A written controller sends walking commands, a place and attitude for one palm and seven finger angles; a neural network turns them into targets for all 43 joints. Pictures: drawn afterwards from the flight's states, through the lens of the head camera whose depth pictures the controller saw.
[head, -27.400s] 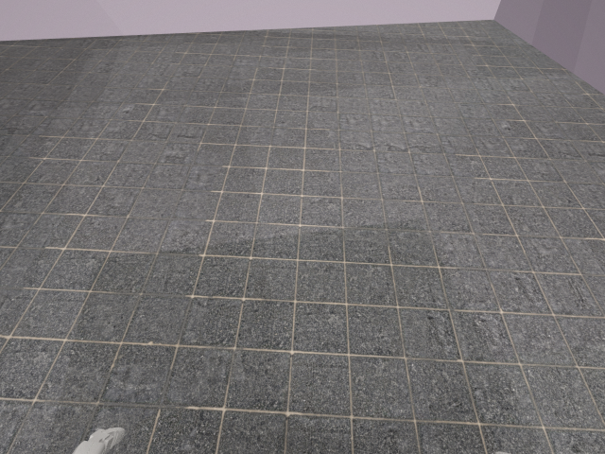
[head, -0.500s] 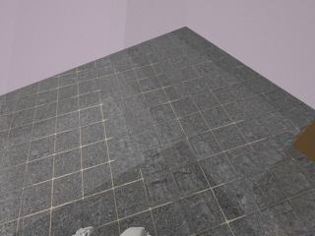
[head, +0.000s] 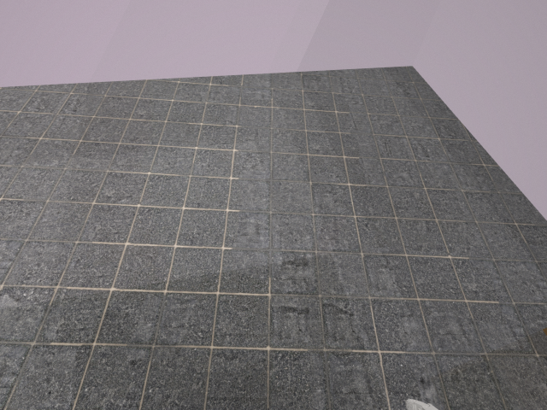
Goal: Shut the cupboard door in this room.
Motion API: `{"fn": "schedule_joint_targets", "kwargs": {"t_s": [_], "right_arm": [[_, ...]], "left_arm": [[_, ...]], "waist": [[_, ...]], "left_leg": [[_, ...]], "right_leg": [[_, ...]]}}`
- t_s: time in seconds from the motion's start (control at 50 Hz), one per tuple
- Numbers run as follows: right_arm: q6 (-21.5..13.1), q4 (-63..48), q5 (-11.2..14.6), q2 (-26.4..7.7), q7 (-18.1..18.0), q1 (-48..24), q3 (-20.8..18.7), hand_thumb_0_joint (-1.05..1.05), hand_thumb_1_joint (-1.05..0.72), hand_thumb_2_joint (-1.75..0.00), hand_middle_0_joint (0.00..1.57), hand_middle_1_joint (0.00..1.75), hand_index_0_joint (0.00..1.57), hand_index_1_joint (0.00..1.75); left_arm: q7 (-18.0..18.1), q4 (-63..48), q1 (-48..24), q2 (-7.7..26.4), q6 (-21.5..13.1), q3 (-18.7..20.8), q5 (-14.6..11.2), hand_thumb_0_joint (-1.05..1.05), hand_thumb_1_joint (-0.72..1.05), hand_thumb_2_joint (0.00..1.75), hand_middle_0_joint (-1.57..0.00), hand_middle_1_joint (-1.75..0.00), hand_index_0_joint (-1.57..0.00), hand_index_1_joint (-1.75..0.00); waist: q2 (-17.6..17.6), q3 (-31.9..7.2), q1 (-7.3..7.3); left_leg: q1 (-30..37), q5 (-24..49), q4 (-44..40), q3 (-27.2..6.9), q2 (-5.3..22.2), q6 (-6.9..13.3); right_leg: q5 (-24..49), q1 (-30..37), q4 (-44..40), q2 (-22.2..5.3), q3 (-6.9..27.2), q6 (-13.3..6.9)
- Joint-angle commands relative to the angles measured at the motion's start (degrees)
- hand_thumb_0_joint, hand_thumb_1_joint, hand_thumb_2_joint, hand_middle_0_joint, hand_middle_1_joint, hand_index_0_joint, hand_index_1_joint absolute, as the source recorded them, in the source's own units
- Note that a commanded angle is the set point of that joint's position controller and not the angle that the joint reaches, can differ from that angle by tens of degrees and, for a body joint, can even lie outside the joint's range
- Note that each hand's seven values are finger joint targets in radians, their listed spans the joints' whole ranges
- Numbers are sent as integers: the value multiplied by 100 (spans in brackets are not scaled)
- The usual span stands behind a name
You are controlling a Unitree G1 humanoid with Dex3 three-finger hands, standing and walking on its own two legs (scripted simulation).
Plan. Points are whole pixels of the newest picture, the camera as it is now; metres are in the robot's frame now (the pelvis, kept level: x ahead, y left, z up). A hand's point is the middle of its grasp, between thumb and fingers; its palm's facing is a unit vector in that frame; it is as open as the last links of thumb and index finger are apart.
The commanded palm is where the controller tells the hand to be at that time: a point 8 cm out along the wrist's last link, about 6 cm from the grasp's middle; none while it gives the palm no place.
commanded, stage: turn or walk to find it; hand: left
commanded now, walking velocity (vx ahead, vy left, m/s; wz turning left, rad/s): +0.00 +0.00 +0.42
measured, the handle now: out of the picture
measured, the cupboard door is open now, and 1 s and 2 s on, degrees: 91 91 91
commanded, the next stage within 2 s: none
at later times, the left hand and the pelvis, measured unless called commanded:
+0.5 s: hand out of the picture +0.08 +0.17 -0.14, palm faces +0.17 -0.95 -0.28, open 7.4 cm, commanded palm none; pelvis -0.01 -0.04 +0.00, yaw +12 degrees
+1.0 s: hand out of the picture -0.12 +0.17 -0.18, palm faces +0.48 -0.84 -0.25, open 7.4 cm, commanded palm none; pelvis -0.04 -0.02 +0.00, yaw +26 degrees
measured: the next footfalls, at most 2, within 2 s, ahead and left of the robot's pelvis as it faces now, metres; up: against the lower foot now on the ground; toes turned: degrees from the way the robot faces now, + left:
right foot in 0.44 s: +0.04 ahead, -0.13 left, +0.00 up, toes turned +7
left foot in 0.98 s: -0.07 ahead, +0.08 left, +0.00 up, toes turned +30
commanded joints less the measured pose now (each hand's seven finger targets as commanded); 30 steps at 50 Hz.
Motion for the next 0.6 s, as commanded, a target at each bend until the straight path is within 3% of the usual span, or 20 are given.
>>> {"fn": "schedule_joint_targets", "kwargs": {"t_s": [0.0, 0.04, 0.08, 0.14, 0.2, 0.28, 0.34, 0.38, 0.4, 0.42, 0.44, 0.46, 0.48, 0.5, 0.52, 0.54, 0.58], "right_arm": [[-59, -226, -17, -1133, -173, 343, -257, 0, -90, -90, 20, 30, 20, 30], [-110, -250, 12, -1077, -170, 331, -241, 0, -90, -90, 20, 30, 20, 30], [-135, -242, 28, -1057, -162, 451, -237, 0, -90, -90, 20, 30, 20, 30], [-144, -215, 19, -1028, -153, 626, -275, 0, -90, -90, 20, 30, 20, 30], [-132, -197, -2, -1025, -148, 756, -306, 0, -90, -90, 20, 30, 20, 30], [-96, -169, -42, -1041, -146, 896, -354, 0, -90, -90, 20, 30, 20, 30], [-73, -194, -49, -1065, -141, 793, -378, 0, -90, -90, 20, 30, 20, 30], [-71, -194, -16, -1017, -127, 721, -394, 0, -90, -90, 20, 30, 20, 30], [-74, -218, 21, -933, -116, 706, -376, 0, -90, -90, 20, 30, 20, 30], [-88, -254, 74, -647, -76, 770, -342, 0, -90, -90, 20, 30, 20, 30], [-86, -420, 57, -390, -60, 662, -291, 0, -90, -90, 20, 30, 20, 30], [-5, -407, 12, -664, -84, 600, -367, 0, -90, -90, 20, 30, 20, 30], [98, -274, -24, -717, -80, 738, -397, 0, -90, -90, 20, 30, 20, 30], [153, -117, -30, -675, -48, 795, -414, 0, -90, -90, 20, 30, 20, 30], [166, -22, -41, -613, -4, 909, -402, 0, -90, -90, 20, 30, 20, 30], [172, 36, -41, -540, 23, 1005, -379, 0, -90, -90, 20, 30, 20, 30], [190, 73, -20, -521, 43, 1030, -380, 0, -90, -90, 20, 30, 20, 30]], "left_arm": [[-27, -533, -402, 444, -145, 77, 12, 0, 90, 90, -20, -30, -20, -30], [-47, -426, -245, 428, -164, 72, 7, 0, 90, 90, -20, -30, -20, -30], [-46, -437, -244, 439, -170, 70, 5, 0, 90, 90, -20, -30, -20, -30], [-20, -534, -361, 414, -165, 64, 7, 0, 90, 90, -20, -30, -20, -30], [-8, -653, -598, 380, -169, 48, -7, 0, 90, 90, -20, -30, -20, -30], [5, -829, -923, 274, -202, -11, -37, 0, 90, 90, -20, -30, -20, -30], [14, -816, -716, 219, -260, -32, -75, 0, 90, 90, -20, -30, -20, -30], [27, -749, -418, 275, -318, -9, -86, 0, 90, 90, -20, -30, -20, -30], [44, -691, -181, 369, -369, 0, -82, 0, 90, 90, -20, -30, -20, -30], [85, -652, 10, 729, -432, 67, -13, 0, 90, 90, -20, -30, -20, -30], [114, -651, 107, 1139, -447, 153, 41, 0, 90, 90, -20, -30, -20, -30], [115, -720, 75, 1084, -413, 111, -7, 0, 90, 90, -20, -30, -20, -30], [156, -761, -261, 808, -441, 134, -33, 0, 90, 90, -20, -30, -20, -30], [139, -856, -574, 688, -423, 91, -34, 0, 90, 90, -20, -30, -20, -30], [117, -900, -757, 555, -434, 35, -34, 0, 90, 90, -20, -30, -20, -30], [97, -906, -739, 462, -463, -2, -41, 0, 90, 90, -20, -30, -20, -30], [89, -856, -579, 416, -493, 4, -34, 0, 90, 90, -20, -30, -20, -30]], "waist": [[1407, -303, -315], [1067, -419, -234], [1017, -499, -230], [978, -573, -289], [1161, -572, -368], [1154, -637, -483], [1230, -873, -388], [1131, -995, -224], [911, -1139, -102], [-58, -1270, -40], [-1332, -1060, 49], [-867, -922, 46], [-1075, -750, -125], [-619, -400, -257], [-364, -258, -377], [-364, -270, -402], [-525, -280, -372]], "left_leg": [[597, 2934, -1591, -1598, 1548, 590], [751, 3012, -1572, -1380, 1335, 532], [798, 3024, -1610, -1359, 1240, 510], [931, 2993, -1596, -1557, 1254, 599], [904, 2845, -1566, -1828, 1294, 713], [817, 3000, -1349, -2216, 1332, 838], [644, 3464, -1058, -2327, 1168, 767], [279, 3300, -788, -2292, 965, 567], [-124, 2696, -498, -2183, 759, 340], [-1064, 1269, 160, -1674, 295, -23], [-1997, -1184, 1336, -780, -454, -378], [-1797, -1532, 2353, -946, -271, -362], [-1741, -1247, 2922, -1157, -95, -374], [-1730, -868, 3364, -1065, -50, -414], [-1781, -517, 3547, -958, 24, -458], [-1800, -274, 3605, -884, 33, -499], [-1795, 6, 3659, -797, 89, -580]], "right_leg": [[314, -1198, 1484, 87, 818, 133], [641, -1171, 1597, 154, 799, 202], [802, -1142, 1552, 172, 839, 247], [811, -1184, 1382, 205, 886, 313], [623, -1102, 988, 237, 927, 324], [258, -733, 52, 399, 896, 259], [418, -55, -965, 620, 789, 168], [1222, 684, -1939, 680, 727, 118], [1886, 1390, -2791, 503, 817, 94], [2259, 2327, -3129, -429, 1608, -138], [3206, 2454, -3137, -1746, 2841, -784], [3476, 1634, -3140, -2012, 2677, -1203], [3055, 1210, -3281, -1741, 2432, -1168], [2523, 894, -3341, -1424, 2126, -1064], [2593, 884, -3241, -1122, 1673, -929], [2839, 949, -3173, -925, 1343, -798], [2944, 1030, -3201, -839, 1061, -704]]}}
